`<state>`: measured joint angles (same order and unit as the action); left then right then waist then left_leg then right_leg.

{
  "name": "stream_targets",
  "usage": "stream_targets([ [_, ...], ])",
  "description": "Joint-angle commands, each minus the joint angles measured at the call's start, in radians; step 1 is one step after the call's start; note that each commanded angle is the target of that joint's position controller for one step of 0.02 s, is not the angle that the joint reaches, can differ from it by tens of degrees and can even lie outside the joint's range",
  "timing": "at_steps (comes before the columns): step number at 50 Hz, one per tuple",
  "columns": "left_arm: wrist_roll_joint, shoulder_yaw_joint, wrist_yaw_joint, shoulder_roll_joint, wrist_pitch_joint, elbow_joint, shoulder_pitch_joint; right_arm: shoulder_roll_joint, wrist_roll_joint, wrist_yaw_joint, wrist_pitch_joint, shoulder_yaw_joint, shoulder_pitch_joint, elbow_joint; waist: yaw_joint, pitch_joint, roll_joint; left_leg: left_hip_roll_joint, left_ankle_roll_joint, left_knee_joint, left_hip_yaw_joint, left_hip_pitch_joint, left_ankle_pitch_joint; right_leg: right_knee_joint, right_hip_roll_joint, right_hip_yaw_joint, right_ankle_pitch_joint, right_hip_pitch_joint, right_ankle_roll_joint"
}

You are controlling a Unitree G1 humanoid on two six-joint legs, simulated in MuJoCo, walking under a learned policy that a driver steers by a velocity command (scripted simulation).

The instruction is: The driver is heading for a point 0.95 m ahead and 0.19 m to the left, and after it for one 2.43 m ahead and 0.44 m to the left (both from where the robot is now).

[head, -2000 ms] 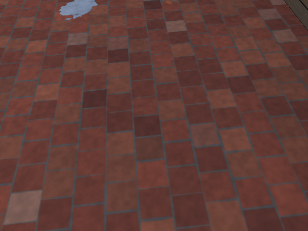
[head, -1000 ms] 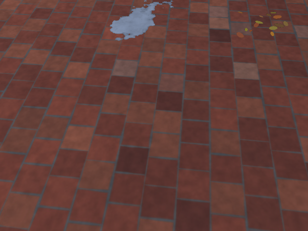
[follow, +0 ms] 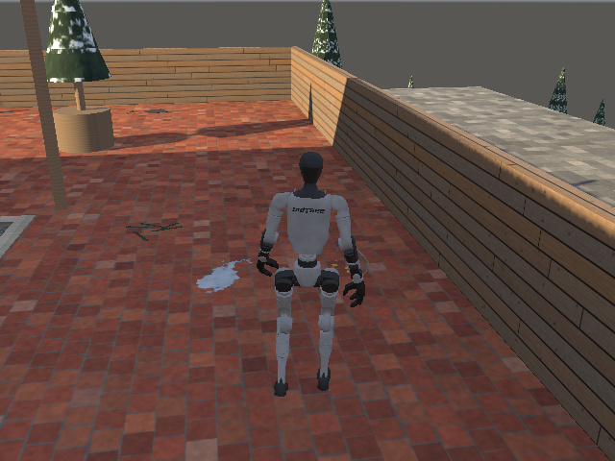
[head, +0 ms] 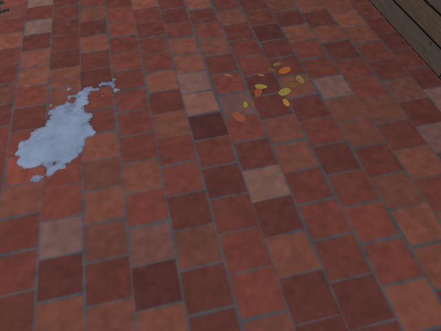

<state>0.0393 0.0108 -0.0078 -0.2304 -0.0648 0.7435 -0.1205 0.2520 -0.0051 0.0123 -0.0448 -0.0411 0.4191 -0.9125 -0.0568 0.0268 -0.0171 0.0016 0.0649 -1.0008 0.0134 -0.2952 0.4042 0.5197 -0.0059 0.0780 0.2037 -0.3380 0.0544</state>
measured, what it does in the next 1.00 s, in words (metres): walks ahead, turning left: left foot, then right foot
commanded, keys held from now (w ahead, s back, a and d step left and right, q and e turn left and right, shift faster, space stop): w+q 0.60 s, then w+e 0.38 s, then e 0.02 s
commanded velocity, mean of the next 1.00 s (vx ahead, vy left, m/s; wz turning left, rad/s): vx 0.50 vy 0.00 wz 0.29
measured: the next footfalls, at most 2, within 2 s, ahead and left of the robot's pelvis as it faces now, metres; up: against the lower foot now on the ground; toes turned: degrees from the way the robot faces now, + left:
left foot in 0.42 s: +0.34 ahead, +0.14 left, +0.00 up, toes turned +19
right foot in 0.98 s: +0.70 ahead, +0.11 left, +0.00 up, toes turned +14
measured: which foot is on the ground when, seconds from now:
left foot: up 0.00-0.40, down 0.42-0.98, up 1.00-1.00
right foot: down 0.00-0.44, up 0.46-0.96, down 0.98-1.00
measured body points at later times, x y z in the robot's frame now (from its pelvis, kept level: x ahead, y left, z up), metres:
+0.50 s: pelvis +0.25 +0.07 -0.02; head +0.28 +0.08 +0.43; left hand +0.19 +0.32 -0.16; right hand +0.48 -0.14 -0.12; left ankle +0.31 +0.13 -0.74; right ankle +0.12 -0.10 -0.64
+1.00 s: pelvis +0.53 +0.13 -0.02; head +0.56 +0.13 +0.43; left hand +0.62 +0.41 -0.12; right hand +0.59 -0.13 -0.16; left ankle +0.31 +0.13 -0.72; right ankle +0.66 +0.10 -0.74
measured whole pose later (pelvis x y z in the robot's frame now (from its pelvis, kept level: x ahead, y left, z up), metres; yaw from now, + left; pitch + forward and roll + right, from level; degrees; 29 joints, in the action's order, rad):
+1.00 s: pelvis +0.53 +0.13 -0.02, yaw +17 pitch +1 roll +0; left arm 0.03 0.03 -0.03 -0.24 -0.04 0.77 -0.11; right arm 0.26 -0.03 -0.02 -0.06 -0.04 0.40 -0.94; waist -0.03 0.04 0.00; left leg -0.08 0.08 -0.41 -0.06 0.12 0.47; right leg 0.54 0.04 0.09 0.09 -0.46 0.12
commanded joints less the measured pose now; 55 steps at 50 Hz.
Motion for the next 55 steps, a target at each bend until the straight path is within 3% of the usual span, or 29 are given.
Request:
stream_targets([
  [1,-0.015,0.034,0.012,-0.098,-0.013,0.007,-0.134,0.084,-0.017,0.009,0.009,-0.029,-0.014,0.063,0.064,-0.001,0.141,0.08,0.002,-0.102,0.037,-0.297,-0.078,-0.347,-0.276,-0.282,0.008,0.239,0.084],
  [2,-0.014,0.035,0.014,-0.095,-0.021,0.014,-0.135,0.072,-0.024,0.016,0.02,-0.029,-0.009,0.057,0.053,0.002,0.137,0.079,-0.007,-0.111,0.03,-0.281,-0.106,-0.357,-0.261,-0.228,-0.061,0.22,0.081],
  [6,-0.023,0.048,0.016,-0.111,-0.045,0.052,-0.185,0.046,-0.026,0.036,0.037,-0.03,-0.114,0.098,0.044,0.015,0.096,0.092,-0.026,-0.093,0.02,-0.378,-0.224,-0.385,-0.26,-0.098,-0.227,0.252,0.098],
  [10,-0.019,0.049,0.017,-0.103,-0.043,0.085,-0.218,0.026,-0.026,0.051,0.036,-0.019,-0.256,0.15,0.062,0.051,0.093,0.091,-0.036,0.096,-0.016,-0.402,-0.359,-0.386,-0.235,0.023,-0.286,0.263,0.095],
  [15,-0.019,0.063,0.026,-0.148,-0.034,0.125,-0.276,0.032,-0.033,0.067,0.035,-0.007,-0.399,0.212,0.093,0.079,0.086,0.065,0.014,0.32,-0.107,-0.321,-0.359,-0.353,-0.266,0.107,-0.393,0.341,0.075],
  [18,-0.015,0.07,0.033,-0.183,-0.016,0.141,-0.285,0.054,-0.038,0.058,0.037,-0.017,-0.375,0.219,0.07,0.039,0.103,-0.008,0.071,0.368,-0.164,-0.226,-0.221,-0.192,-0.274,0.159,-0.766,0.43,0.055],
  [19,-0.014,0.075,0.035,-0.2,-0.006,0.144,-0.284,0.068,-0.038,0.052,0.035,-0.025,-0.314,0.205,0.042,-0.004,0.111,-0.048,0.095,0.379,-0.177,-0.151,-0.164,-0.071,-0.274,0.171,-0.895,0.444,0.051],
  [20,-0.015,0.077,0.035,-0.212,0.005,0.143,-0.281,0.088,-0.04,0.043,0.027,-0.039,-0.203,0.174,-0.006,-0.073,0.101,-0.088,0.123,0.423,-0.175,-0.016,-0.147,0.11,-0.266,0.182,-0.902,0.417,0.044],
  [21,-0.014,0.074,0.032,-0.208,0.01,0.128,-0.271,0.137,-0.051,0.028,0.019,-0.063,-0.034,0.12,-0.083,-0.168,0.04,-0.07,0.163,0.49,-0.1,0.23,-0.154,0.372,-0.242,0.194,-0.717,0.269,0.012],
  [22,-0.027,0.049,0.019,-0.096,0.004,0.066,-0.309,0.262,-0.053,0.011,0.021,-0.096,0.01,0.12,-0.051,-0.271,-0.165,0.229,0.27,0.532,0.345,0.536,-0.052,0.725,-0.129,0.19,-0.033,-0.114,-0.043],
  [23,-0.021,0.058,0.009,-0.135,-0.005,0.014,-0.238,0.307,-0.016,0.009,0.03,-0.105,0.007,0.147,-0.054,-0.347,-0.169,0.362,0.367,0.703,0.781,0.621,-0.129,0.921,0.032,-0.013,0.358,-0.335,-0.073],
  [24,-0.018,0.06,0.005,-0.152,-0.013,-0.009,-0.125,0.28,-0.006,0.001,0.038,-0.099,-0.018,0.129,-0.06,-0.208,-0.048,0.323,0.327,0.718,0.609,0.551,-0.19,0.914,-0.039,-0.105,0.253,-0.435,-0.06],
  [25,-0.027,0.05,0.004,-0.135,-0.025,-0.008,-0.125,0.225,-0.001,-0.006,0.035,-0.086,-0.066,0.124,-0.02,-0.094,-0.012,0.292,0.292,0.724,0.478,0.401,-0.293,0.826,-0.08,-0.098,0.158,-0.41,-0.053],
  [26,-0.021,0.051,0.006,-0.13,-0.025,0.01,-0.143,0.182,-0.002,-0.009,0.03,-0.073,-0.115,0.127,0.029,-0.038,0.027,0.229,0.242,0.735,0.383,0.287,-0.395,0.731,-0.11,-0.101,0.124,-0.342,-0.053],
  [27,-0.002,0.051,0.007,-0.129,-0.01,0.015,-0.165,0.155,0.005,-0.012,0.023,-0.064,-0.151,0.131,0.066,-0.02,0.02,0.18,0.22,0.746,0.316,0.204,-0.477,0.68,-0.122,-0.105,0.118,-0.274,-0.064],
  [29,0.013,0.05,0.0,-0.118,0.024,0.021,-0.195,0.14,0.009,-0.007,0.003,-0.057,-0.156,0.137,0.09,-0.05,0.004,0.14,0.219,0.758,0.263,0.149,-0.57,0.634,-0.119,-0.096,0.111,-0.207,-0.085],
  [31,0.009,0.047,-0.007,-0.101,0.04,0.017,-0.179,0.155,0.007,-0.003,-0.009,-0.059,-0.128,0.126,0.093,-0.046,0.001,0.121,0.214,0.787,0.225,0.133,-0.554,0.566,-0.116,-0.079,0.057,-0.227,-0.097],
  [37,-0.009,0.042,-0.019,-0.097,0.039,-0.021,0.012,0.135,0.0,-0.002,-0.029,-0.043,-0.014,0.077,0.012,0.016,-0.035,0.127,0.13,0.85,0.149,0.263,-0.591,0.31,-0.124,-0.057,-0.18,-0.346,-0.071],
  [43,-0.017,0.033,-0.037,-0.089,0.029,-0.059,0.136,0.129,-0.022,-0.021,-0.036,-0.03,0.036,0.034,-0.022,0.079,-0.028,0.183,0.114,0.865,0.057,0.401,-0.664,0.135,-0.059,-0.038,-0.191,-0.36,-0.007],
  [45,-0.015,0.034,-0.04,-0.092,0.025,-0.061,0.121,0.135,-0.026,-0.032,-0.036,-0.027,0.017,0.024,0.0,0.08,-0.031,0.2,0.099,0.825,0.018,0.43,-0.802,0.082,-0.023,-0.022,-0.135,-0.301,0.025],
  [46,-0.015,0.037,-0.036,-0.094,0.025,-0.052,0.086,0.142,-0.027,-0.036,-0.038,-0.026,-0.003,0.024,0.022,0.061,-0.041,0.2,0.086,0.77,-0.008,0.434,-0.971,0.065,0.008,0.003,-0.095,-0.234,0.045],
  [48,-0.013,0.052,-0.024,-0.122,0.022,-0.007,-0.066,0.166,-0.035,-0.042,-0.034,-0.028,-0.018,0.018,0.087,-0.035,-0.064,0.195,0.064,0.538,-0.046,0.458,-1.28,0.045,0.082,0.043,-0.006,-0.058,0.088],
  [49,-0.005,0.064,-0.018,-0.14,0.014,0.038,-0.214,0.177,-0.031,-0.043,-0.028,-0.029,-0.033,0.021,0.157,-0.111,-0.05,0.175,0.048,0.33,-0.076,0.398,-1.24,-0.027,0.099,0.033,-0.04,0.12,0.116],
  [50,0.016,0.086,-0.007,-0.209,0.009,0.067,-0.367,0.164,-0.02,-0.046,-0.034,-0.02,-0.05,0.054,0.218,-0.204,0.019,0.136,0.023,0.028,-0.108,0.192,-0.945,-0.048,-0.062,-0.173,-0.057,0.364,0.179],
  [51,0.016,0.116,-0.001,-0.32,0.013,0.053,-0.351,0.078,0.006,-0.03,-0.04,-0.007,0.024,0.098,0.135,-0.277,0.273,-0.111,-0.039,-0.394,-0.12,-0.223,-0.027,-0.103,-0.358,-0.72,-0.327,0.617,0.366],
  [52,-0.047,0.11,-0.012,-0.273,0.017,0.058,-0.304,0.135,-0.021,-0.033,-0.04,-0.016,-0.024,0.094,0.127,-0.291,0.126,-0.08,-0.033,-0.469,0.058,-0.294,0.075,-0.14,-0.35,-0.764,-0.55,0.596,0.376],
  [53,-0.05,0.103,-0.01,-0.242,0.018,0.042,-0.236,0.13,-0.013,-0.031,-0.046,-0.011,-0.077,0.116,0.105,-0.174,0.078,-0.024,-0.039,-0.442,0.069,-0.323,0.005,-0.125,-0.329,-0.583,-0.712,0.481,0.353],
  [54,-0.044,0.089,-0.01,-0.186,0.019,0.04,-0.203,0.125,-0.014,-0.031,-0.05,-0.008,-0.113,0.124,0.092,-0.103,-0.004,0.008,-0.046,-0.379,0.057,-0.314,-0.031,-0.142,-0.277,-0.484,-0.792,0.38,0.315],
  [55,-0.045,0.08,-0.005,-0.157,0.021,0.04,-0.183,0.121,-0.022,-0.029,-0.039,-0.008,-0.132,0.13,0.07,-0.06,-0.021,0.027,-0.056,-0.319,0.053,-0.296,-0.038,-0.166,-0.228,-0.418,-0.798,0.303,0.276],
])
Keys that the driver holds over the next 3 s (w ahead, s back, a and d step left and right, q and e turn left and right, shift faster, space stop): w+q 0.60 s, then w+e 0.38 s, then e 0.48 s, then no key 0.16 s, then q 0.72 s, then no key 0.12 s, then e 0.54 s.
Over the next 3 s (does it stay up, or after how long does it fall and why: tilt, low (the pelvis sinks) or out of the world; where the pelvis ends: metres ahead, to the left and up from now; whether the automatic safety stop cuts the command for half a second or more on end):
stays up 0.66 0.20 -0.01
